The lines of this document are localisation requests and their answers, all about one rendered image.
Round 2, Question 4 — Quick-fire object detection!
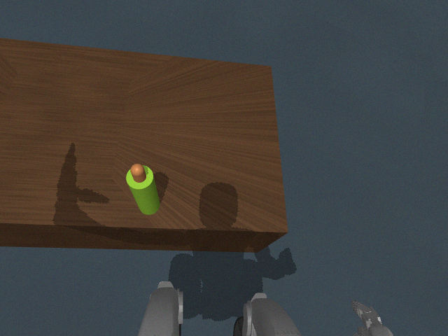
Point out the right robot hand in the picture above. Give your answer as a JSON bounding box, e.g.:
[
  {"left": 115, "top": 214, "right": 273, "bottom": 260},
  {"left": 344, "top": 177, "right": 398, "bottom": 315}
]
[{"left": 351, "top": 300, "right": 393, "bottom": 336}]

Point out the bottle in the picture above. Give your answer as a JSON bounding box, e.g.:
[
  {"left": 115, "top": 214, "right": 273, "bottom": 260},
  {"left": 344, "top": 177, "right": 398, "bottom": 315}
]
[{"left": 126, "top": 163, "right": 160, "bottom": 215}]

